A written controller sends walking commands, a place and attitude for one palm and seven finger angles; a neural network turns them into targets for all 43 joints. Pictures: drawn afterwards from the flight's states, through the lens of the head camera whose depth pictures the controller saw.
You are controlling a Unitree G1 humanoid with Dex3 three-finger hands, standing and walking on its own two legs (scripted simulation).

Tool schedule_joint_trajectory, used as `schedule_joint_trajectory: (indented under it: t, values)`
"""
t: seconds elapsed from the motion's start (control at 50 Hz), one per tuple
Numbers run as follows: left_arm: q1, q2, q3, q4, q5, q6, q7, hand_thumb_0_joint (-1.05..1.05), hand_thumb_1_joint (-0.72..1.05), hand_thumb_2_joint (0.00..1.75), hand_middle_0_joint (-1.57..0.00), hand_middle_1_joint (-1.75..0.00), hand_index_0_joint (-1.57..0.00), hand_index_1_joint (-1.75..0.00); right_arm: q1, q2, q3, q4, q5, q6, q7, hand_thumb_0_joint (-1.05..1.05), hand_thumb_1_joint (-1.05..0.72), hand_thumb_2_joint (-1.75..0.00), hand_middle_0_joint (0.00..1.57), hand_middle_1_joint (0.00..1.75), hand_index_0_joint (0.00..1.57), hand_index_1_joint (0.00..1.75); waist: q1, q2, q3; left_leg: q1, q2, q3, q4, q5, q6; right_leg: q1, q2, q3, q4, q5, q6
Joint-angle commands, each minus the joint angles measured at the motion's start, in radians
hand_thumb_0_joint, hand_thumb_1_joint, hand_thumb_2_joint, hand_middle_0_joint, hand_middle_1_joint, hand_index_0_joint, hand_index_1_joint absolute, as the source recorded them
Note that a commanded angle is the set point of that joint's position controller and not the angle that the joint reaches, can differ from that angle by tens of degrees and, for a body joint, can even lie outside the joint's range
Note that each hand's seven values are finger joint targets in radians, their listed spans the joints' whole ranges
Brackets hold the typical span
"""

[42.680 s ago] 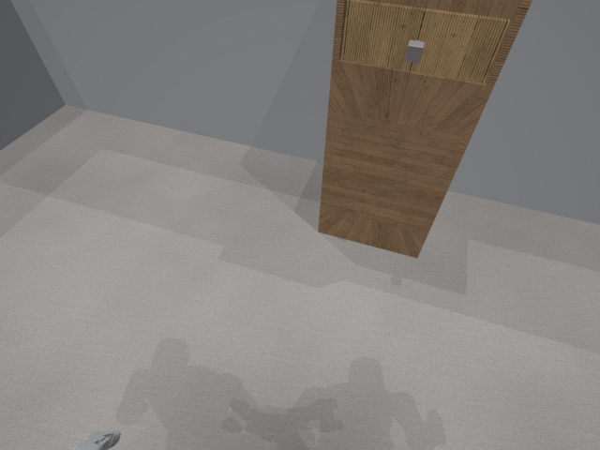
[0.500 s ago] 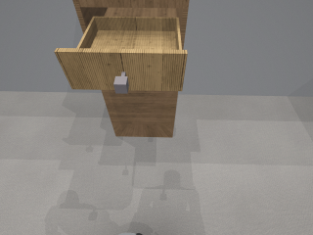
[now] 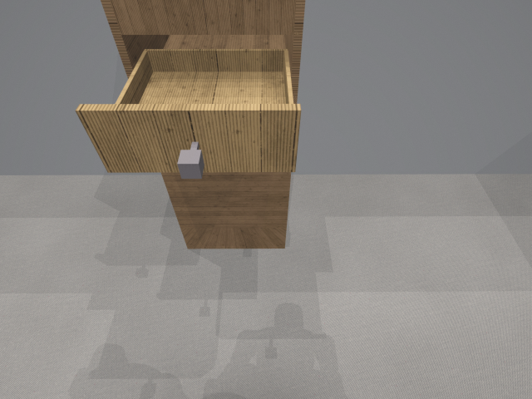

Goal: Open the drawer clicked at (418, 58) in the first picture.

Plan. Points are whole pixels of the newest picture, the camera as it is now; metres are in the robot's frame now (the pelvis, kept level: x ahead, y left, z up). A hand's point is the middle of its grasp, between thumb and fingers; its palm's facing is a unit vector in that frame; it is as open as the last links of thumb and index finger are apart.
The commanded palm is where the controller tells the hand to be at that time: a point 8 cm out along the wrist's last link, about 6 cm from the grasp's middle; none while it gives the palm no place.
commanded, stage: look to check the result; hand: left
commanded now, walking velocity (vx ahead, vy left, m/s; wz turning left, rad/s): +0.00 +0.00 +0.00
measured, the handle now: (192, 157) +0.50 +0.16 +0.08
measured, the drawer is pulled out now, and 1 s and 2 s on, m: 0.30 0.30 0.30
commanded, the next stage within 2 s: stand and wait in 0.54 s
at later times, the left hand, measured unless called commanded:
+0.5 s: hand out of the picture +0.01 +0.16 -0.17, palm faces +0.04 -0.98 -0.19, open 7.3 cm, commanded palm none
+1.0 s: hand out of the picture +0.03 +0.16 -0.17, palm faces +0.04 -0.98 -0.20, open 7.3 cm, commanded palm none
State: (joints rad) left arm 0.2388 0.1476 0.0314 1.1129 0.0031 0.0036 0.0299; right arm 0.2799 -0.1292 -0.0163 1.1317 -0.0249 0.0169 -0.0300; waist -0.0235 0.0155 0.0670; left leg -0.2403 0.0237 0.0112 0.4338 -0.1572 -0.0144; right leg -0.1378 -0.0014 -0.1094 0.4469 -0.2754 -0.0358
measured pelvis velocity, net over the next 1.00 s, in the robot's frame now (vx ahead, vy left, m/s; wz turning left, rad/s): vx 0.03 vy -0.01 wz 0.00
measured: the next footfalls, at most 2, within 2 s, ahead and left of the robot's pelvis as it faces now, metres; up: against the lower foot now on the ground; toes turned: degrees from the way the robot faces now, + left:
none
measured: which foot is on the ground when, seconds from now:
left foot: down 0.00-1.00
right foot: down 0.00-1.00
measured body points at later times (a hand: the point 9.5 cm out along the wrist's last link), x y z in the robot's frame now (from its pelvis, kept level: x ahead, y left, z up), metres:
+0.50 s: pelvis +0.02 -0.01 +0.00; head +0.04 -0.02 +0.45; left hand +0.01 +0.21 -0.16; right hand +0.02 -0.23 -0.16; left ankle +0.05 +0.13 -0.74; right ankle -0.02 -0.09 -0.74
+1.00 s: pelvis +0.03 -0.01 +0.00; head +0.05 -0.02 +0.45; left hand +0.03 +0.21 -0.16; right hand +0.02 -0.23 -0.16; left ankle +0.05 +0.13 -0.74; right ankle -0.02 -0.09 -0.74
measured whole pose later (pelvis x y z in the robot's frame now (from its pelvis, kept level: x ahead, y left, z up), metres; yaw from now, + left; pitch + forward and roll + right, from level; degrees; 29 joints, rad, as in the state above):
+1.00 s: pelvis +0.03 -0.01 +0.00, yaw +0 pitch -2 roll +0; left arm 0.25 0.14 0.02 1.13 0.00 0.00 0.03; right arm 0.24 -0.14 -0.01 1.15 -0.02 0.02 -0.04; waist -0.01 0.01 0.08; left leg -0.19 0.04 0.01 0.40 -0.18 -0.04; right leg -0.07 0.02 -0.11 0.39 -0.29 -0.05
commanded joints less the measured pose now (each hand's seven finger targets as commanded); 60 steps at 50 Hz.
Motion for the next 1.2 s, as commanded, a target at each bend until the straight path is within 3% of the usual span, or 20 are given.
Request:
schedule_joint_trajectory:
  t: [0.0,0.04,0.1,0.28,0.4,0.58,0.9,1.18]
  values:
    - [0.089,0.105,0.014,-0.018,0.002,-0.010,0.009,0.00,0.90,0.90,-0.20,-0.30,-0.20,-0.30,0.051,-0.081,-0.008,-0.024,0.005,-0.007,-0.008,0.00,-0.90,-0.90,0.20,0.30,0.20,0.30,0.015,-0.011,-0.001,0.042,0.074,-0.060,-0.048,0.105,0.029,-0.039,-0.114,0.108,-0.138,0.080,-0.014]
    - [0.080,0.101,0.012,-0.017,0.002,-0.008,0.009,0.00,0.90,0.90,-0.20,-0.30,-0.20,-0.30,0.045,-0.084,-0.007,-0.019,0.004,-0.007,-0.008,0.00,-0.90,-0.90,0.20,0.30,0.20,0.30,0.012,0.009,0.012,0.041,0.076,-0.062,-0.054,0.111,0.029,-0.040,-0.118,0.106,-0.138,0.089,-0.013]
    - [0.085,0.106,0.012,-0.014,0.003,-0.011,0.010,0.00,0.90,0.90,-0.20,-0.30,-0.20,-0.30,0.038,-0.091,-0.008,-0.022,0.007,-0.008,-0.010,0.00,-0.90,-0.90,0.20,0.30,0.20,0.30,0.014,-0.009,-0.011,0.067,0.078,-0.061,-0.049,0.137,0.030,-0.025,-0.114,0.106,-0.138,0.132,-0.011]
    - [0.090,0.098,0.007,-0.003,0.002,-0.010,0.011,0.00,0.90,0.90,-0.20,-0.30,-0.20,-0.30,0.022,-0.098,-0.005,-0.015,0.006,-0.007,-0.013,0.00,-0.90,-0.90,0.20,0.30,0.20,0.30,0.011,-0.008,0.014,0.076,0.079,-0.059,-0.059,0.132,0.028,-0.028,-0.114,0.104,-0.154,0.134,-0.007]
    - [0.099,0.104,0.008,-0.003,0.004,-0.014,0.011,0.00,0.90,0.90,-0.20,-0.30,-0.20,-0.30,0.016,-0.107,-0.005,-0.017,0.008,-0.010,-0.014,0.00,-0.90,-0.90,0.20,0.30,0.20,0.30,0.013,-0.015,-0.013,0.101,0.083,-0.055,-0.055,0.163,0.030,-0.009,-0.113,0.103,-0.152,0.187,-0.006]
    - [0.094,0.106,0.005,0.002,0.002,-0.012,0.010,0.00,0.90,0.90,-0.20,-0.30,-0.20,-0.30,0.014,-0.106,-0.002,-0.012,0.006,-0.007,-0.015,0.00,-0.90,-0.90,0.20,0.30,0.20,0.30,0.013,-0.008,0.018,0.085,0.082,-0.052,-0.061,0.143,0.026,-0.015,-0.115,0.106,-0.164,0.169,-0.006]
    - [0.097,0.114,0.010,-0.012,0.002,-0.015,0.013,0.00,0.90,0.90,-0.20,-0.30,-0.20,-0.30,0.024,-0.103,-0.006,-0.010,0.008,-0.010,-0.017,0.00,-0.90,-0.90,0.20,0.30,0.20,0.30,0.017,-0.025,-0.002,0.092,0.082,-0.047,-0.052,0.168,0.026,0.013,-0.113,0.101,-0.156,0.234,-0.002]
    - [0.096,0.110,0.006,-0.009,0.000,-0.014,0.011,0.00,0.90,0.90,-0.20,-0.30,-0.20,-0.30,0.023,-0.104,-0.006,-0.009,0.007,-0.009,-0.017,0.00,-0.90,-0.90,0.20,0.30,0.20,0.30,0.013,-0.008,0.001,0.091,0.081,-0.049,-0.055,0.156,0.025,0.006,-0.115,0.104,-0.159,0.207,-0.004]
